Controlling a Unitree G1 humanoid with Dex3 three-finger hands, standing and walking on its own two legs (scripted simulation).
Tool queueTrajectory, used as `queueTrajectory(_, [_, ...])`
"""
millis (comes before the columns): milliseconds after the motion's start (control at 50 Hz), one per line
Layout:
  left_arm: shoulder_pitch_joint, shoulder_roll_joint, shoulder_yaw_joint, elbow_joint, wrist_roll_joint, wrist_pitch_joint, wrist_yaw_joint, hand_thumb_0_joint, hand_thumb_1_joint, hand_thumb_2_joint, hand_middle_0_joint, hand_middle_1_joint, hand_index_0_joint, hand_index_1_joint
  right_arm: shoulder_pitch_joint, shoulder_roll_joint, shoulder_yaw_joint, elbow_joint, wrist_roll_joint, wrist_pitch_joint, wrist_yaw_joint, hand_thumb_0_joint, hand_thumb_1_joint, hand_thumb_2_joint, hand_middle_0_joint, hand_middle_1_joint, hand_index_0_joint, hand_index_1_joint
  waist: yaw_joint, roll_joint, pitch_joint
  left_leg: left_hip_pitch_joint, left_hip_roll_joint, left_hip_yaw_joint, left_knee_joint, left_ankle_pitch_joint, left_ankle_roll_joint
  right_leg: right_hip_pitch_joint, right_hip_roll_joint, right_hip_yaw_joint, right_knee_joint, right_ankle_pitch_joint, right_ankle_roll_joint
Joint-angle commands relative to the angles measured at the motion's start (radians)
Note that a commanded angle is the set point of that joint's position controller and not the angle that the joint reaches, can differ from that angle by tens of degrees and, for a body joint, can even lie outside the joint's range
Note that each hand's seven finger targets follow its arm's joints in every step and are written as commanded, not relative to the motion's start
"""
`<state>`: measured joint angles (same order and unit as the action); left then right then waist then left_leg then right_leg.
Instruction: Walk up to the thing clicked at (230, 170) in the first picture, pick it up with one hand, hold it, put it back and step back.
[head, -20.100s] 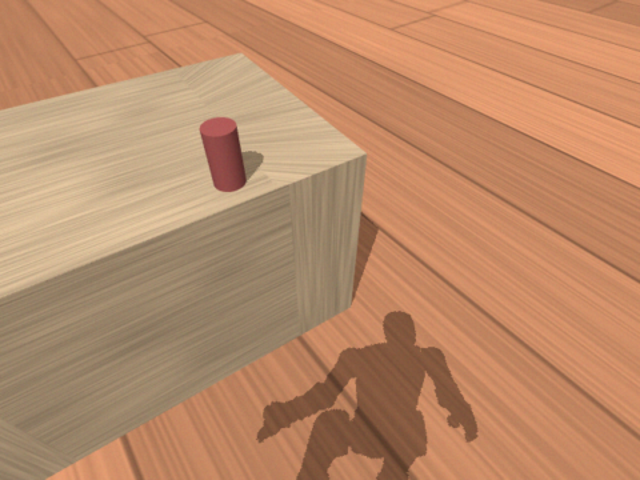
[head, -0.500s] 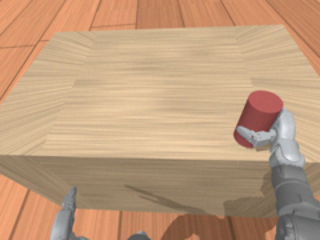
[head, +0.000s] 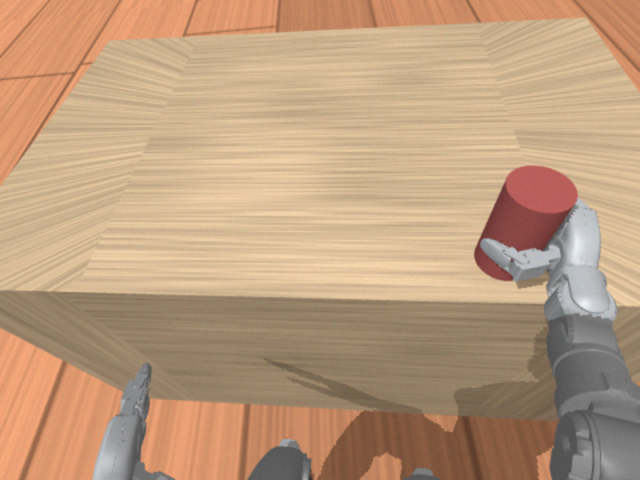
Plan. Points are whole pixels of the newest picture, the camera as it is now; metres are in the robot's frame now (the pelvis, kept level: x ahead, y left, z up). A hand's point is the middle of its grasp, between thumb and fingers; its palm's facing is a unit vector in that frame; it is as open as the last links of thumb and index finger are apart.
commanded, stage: loosen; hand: right
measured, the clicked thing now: (518, 227) +0.44 -0.19 +0.06
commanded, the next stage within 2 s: open in 0.12 s
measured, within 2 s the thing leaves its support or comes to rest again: neither
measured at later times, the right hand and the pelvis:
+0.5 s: hand (522, 226) +0.45 -0.20 +0.05, palm faces +0.12 +0.99 +0.02, open 13.7 cm; pelvis +0.00 +0.00 -0.01, yaw -1 degrees
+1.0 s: hand (596, 169) +0.46 -0.25 +0.14, palm faces +0.18 +0.98 -0.01, open 17.6 cm; pelvis +0.02 +0.00 +0.01, yaw +0 degrees
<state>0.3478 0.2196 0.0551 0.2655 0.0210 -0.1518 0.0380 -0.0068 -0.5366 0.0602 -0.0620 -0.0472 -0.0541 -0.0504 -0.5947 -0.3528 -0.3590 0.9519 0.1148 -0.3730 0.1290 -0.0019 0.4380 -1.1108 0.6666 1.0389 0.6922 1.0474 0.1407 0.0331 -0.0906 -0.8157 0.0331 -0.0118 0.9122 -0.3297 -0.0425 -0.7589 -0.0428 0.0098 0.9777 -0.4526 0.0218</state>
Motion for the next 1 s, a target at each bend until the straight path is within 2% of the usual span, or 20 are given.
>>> queueTrajectory(0, [-0.011,0.193,0.107,-0.185,0.001,-0.055,0.023,0.000,-0.561,0.058,-0.049,-0.041,-0.042,-0.049,-0.463,-0.222,-0.036,-0.209,0.016,-0.088,-0.008,0.000,-0.174,-1.310,1.249,1.415,1.294,1.416,0.015,-0.094,-0.390,0.190,-0.042,0.033,-0.090,0.146,0.039,0.165,0.029,0.003,-0.143,0.170,-0.022])
queueTrajectory(40, [-0.020,0.171,0.091,-0.221,-0.002,-0.056,0.017,0.000,-0.565,0.056,-0.060,-0.044,-0.055,-0.050,-0.473,-0.201,-0.028,-0.219,0.015,-0.091,-0.007,0.000,-0.110,-1.249,1.287,1.401,1.338,1.402,0.016,-0.075,-0.408,0.194,-0.041,0.029,-0.089,0.136,0.037,0.158,0.029,0.003,-0.134,0.158,-0.025])
queueTrajectory(80, [0.015,0.167,0.082,-0.218,0.000,-0.049,0.014,0.000,-0.507,0.022,-0.057,-0.052,-0.067,-0.041,-0.495,-0.241,-0.037,-0.265,0.012,-0.095,-0.008,0.000,0.028,-1.089,1.202,1.241,1.235,1.242,0.006,-0.094,-0.422,0.234,-0.036,0.021,-0.092,0.138,0.035,0.137,0.035,-0.007,-0.131,0.150,-0.027])
queueTrajectory(120, [0.031,0.137,0.066,-0.203,-0.002,-0.043,0.010,0.000,-0.508,0.022,-0.058,-0.054,-0.069,-0.042,-0.429,-0.197,-0.017,-0.175,0.006,-0.079,-0.003,0.000,0.103,-0.929,1.139,1.081,1.167,1.082,0.009,-0.070,-0.349,0.210,-0.035,0.019,-0.094,0.109,0.034,0.097,0.036,-0.009,-0.132,0.119,-0.029])
queueTrajectory(140, [0.032,0.155,0.083,-0.213,-0.002,-0.042,0.012,0.000,-0.504,0.019,-0.058,-0.055,-0.071,-0.041,-0.495,-0.215,-0.031,-0.282,0.015,-0.089,-0.002,0.000,0.138,-0.849,1.119,1.006,1.142,1.007,0.009,-0.111,-0.414,0.201,-0.037,0.022,-0.087,0.115,0.038,0.137,0.033,-0.002,-0.137,0.128,-0.026])
queueTrajectory(200, [0.033,0.166,0.091,-0.225,0.000,-0.039,0.012,0.000,-0.512,0.027,-0.058,-0.056,-0.069,-0.044,-0.489,-0.216,-0.018,-0.273,0.007,-0.081,-0.001,0.000,0.290,-0.609,1.056,0.852,1.073,0.852,0.008,-0.129,-0.410,0.194,-0.036,0.023,-0.082,0.116,0.040,0.149,0.035,-0.004,-0.137,0.129,-0.023])
queueTrajectory(240, [0.015,0.160,0.085,-0.220,-0.003,-0.040,0.011,0.000,-0.532,0.046,-0.054,-0.050,-0.058,-0.046,-0.451,-0.185,-0.006,-0.194,0.009,-0.070,0.001,0.000,0.437,-0.485,0.924,0.747,0.946,0.748,0.012,-0.092,-0.352,0.156,-0.041,0.037,-0.079,0.088,0.042,0.126,0.030,0.005,-0.143,0.106,-0.023])
queueTrajectory(260, [0.008,0.160,0.085,-0.243,-0.003,-0.040,0.011,0.000,-0.535,0.049,-0.054,-0.050,-0.057,-0.047,-0.511,-0.220,-0.019,-0.319,0.015,-0.083,0.002,0.000,0.496,-0.405,0.884,0.675,0.903,0.676,0.003,-0.153,-0.420,0.180,-0.036,0.027,-0.081,0.090,0.042,0.156,0.030,0.000,-0.142,0.103,-0.021])
queueTrajectory(320, [0.028,0.158,0.080,-0.250,-0.003,-0.036,0.010,0.000,-0.544,0.055,-0.051,-0.049,-0.052,-0.048,-0.457,-0.184,-0.003,-0.249,0.013,-0.070,0.005,0.000,0.611,-0.222,0.727,0.492,0.742,0.493,0.010,-0.099,-0.400,0.197,-0.036,0.030,-0.080,0.097,0.040,0.125,0.033,0.000,-0.135,0.109,-0.025])
queueTrajectory(340, [0.024,0.171,0.095,-0.253,-0.006,-0.035,0.013,0.000,-0.547,0.056,-0.051,-0.049,-0.052,-0.049,-0.483,-0.243,-0.035,-0.307,0.011,-0.071,0.002,0.000,0.611,-0.172,0.672,0.435,0.685,0.436,-0.009,-0.129,-0.445,0.216,-0.033,0.019,-0.080,0.113,0.039,0.146,0.034,-0.006,-0.128,0.130,-0.024])
queueTrajectory(400, [0.022,0.171,0.097,-0.257,-0.008,-0.033,0.012,0.000,-0.558,0.064,-0.051,-0.049,-0.047,-0.054,-0.430,-0.176,-0.014,-0.238,0.021,-0.058,0.007,0.000,0.611,-0.082,0.519,0.307,0.530,0.308,0.010,-0.079,-0.412,0.215,-0.036,0.029,-0.075,0.138,0.038,0.130,0.033,-0.001,-0.124,0.157,-0.025])
queueTrajectory(560, [0.019,0.170,0.098,-0.265,-0.010,-0.022,0.010,0.000,-0.562,0.062,-0.049,-0.045,-0.041,-0.053,-0.438,-0.185,-0.015,-0.298,0.016,-0.058,0.005,0.000,0.611,0.000,0.174,0.087,0.178,0.087,0.001,-0.084,-0.407,0.195,-0.037,0.032,-0.068,0.145,0.041,0.139,0.031,0.000,-0.126,0.175,-0.025])
queueTrajectory(600, [0.056,0.152,0.078,-0.246,-0.008,-0.019,0.006,0.000,-0.517,0.034,-0.055,-0.053,-0.059,-0.048,-0.415,-0.169,-0.002,-0.258,0.012,-0.053,0.008,0.000,0.611,-0.080,0.076,0.112,0.089,0.112,-0.003,-0.113,-0.379,0.175,-0.038,0.035,-0.063,0.131,0.044,0.147,0.031,0.000,-0.136,0.170,-0.018])
queueTrajectory(620, [0.026,0.153,0.074,-0.281,-0.012,-0.019,0.005,0.000,-0.513,0.029,-0.057,-0.054,-0.062,-0.048,-0.397,-0.167,0.001,-0.244,0.013,-0.052,0.011,0.000,0.611,-0.101,0.071,0.112,0.083,0.112,-0.001,-0.081,-0.375,0.180,-0.039,0.035,-0.069,0.123,0.042,0.143,0.029,0.001,-0.134,0.156,-0.020])
queueTrajectory(680, [0.066,0.200,0.121,-0.293,-0.015,-0.008,0.013,0.000,-0.516,0.029,-0.056,-0.054,-0.061,-0.048,-0.483,-0.297,-0.061,-0.383,0.013,-0.056,0.005,0.000,0.598,-0.071,0.044,0.074,0.051,0.074,-0.011,-0.142,-0.494,0.256,-0.036,0.033,-0.071,0.187,0.041,0.210,0.035,-0.003,-0.137,0.221,-0.018])
queueTrajectory(720, [0.096,0.213,0.138,-0.261,-0.019,-0.002,0.017,0.000,-0.513,0.028,-0.051,-0.053,-0.057,-0.046,-0.420,-0.276,-0.061,-0.358,0.019,-0.033,0.005,0.000,0.571,-0.054,0.051,0.062,0.052,0.062,-0.024,-0.141,-0.466,0.270,-0.037,0.038,-0.078,0.209,0.042,0.231,0.037,-0.006,-0.147,0.260,-0.014])
queueTrajectory(820, [0.066,0.146,0.072,-0.218,-0.034,0.012,0.016,0.000,-0.513,0.025,-0.050,-0.048,-0.055,-0.041,-0.431,-0.332,-0.088,-0.363,0.023,0.014,0.010,0.000,0.578,-0.041,0.049,0.053,0.048,0.053,-0.053,-0.156,-0.384,0.314,-0.033,0.036,-0.122,0.207,0.046,0.217,0.042,-0.013,-0.180,0.266,-0.015])
queueTrajectory(860, [0.000,0.176,0.094,-0.195,-0.039,0.010,0.026,0.000,-0.518,0.024,-0.049,-0.047,-0.054,-0.041,-0.495,-0.390,-0.109,-0.433,0.026,0.037,0.025,0.000,0.580,-0.042,0.047,0.052,0.046,0.052,-0.072,-0.205,-0.438,0.327,-0.031,0.032,-0.130,0.218,0.049,0.276,0.036,-0.010,-0.200,0.292,-0.012])
queueTrajectory(920, [-0.036,0.200,0.090,-0.192,-0.050,0.005,0.036,0.000,-0.517,0.024,-0.046,-0.046,-0.052,-0.040,-0.473,-0.382,-0.094,-0.351,0.038,0.097,0.056,0.000,0.585,-0.035,0.049,0.049,0.047,0.049,-0.059,-0.144,-0.413,0.366,-0.036,0.044,-0.169,0.215,0.042,0.299,0.031,-0.004,-0.235,0.282,-0.016])
queueTrajectory(980, [-0.027,0.155,0.038,-0.123,-0.061,0.001,0.034,0.000,-0.515,0.020,-0.046,-0.046,-0.053,-0.038,-0.470,-0.350,-0.064,-0.255,0.051,0.145,0.104,0.000,0.589,-0.033,0.051,0.049,0.050,0.049,-0.049,-0.112,-0.338,0.368,-0.034,0.046,-0.194,0.226,0.038,0.289,0.031,-0.006,-0.260,0.301,-0.019])
